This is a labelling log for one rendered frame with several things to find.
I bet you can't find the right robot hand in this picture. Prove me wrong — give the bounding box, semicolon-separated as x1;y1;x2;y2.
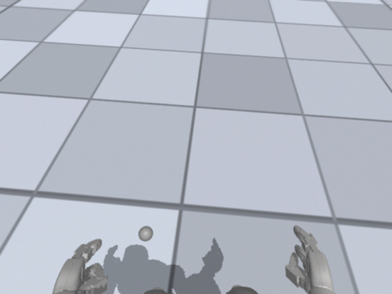
285;225;334;293

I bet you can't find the ball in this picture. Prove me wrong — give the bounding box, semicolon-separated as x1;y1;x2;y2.
138;226;153;241

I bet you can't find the left robot hand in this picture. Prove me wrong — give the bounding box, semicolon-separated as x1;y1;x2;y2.
52;239;108;294

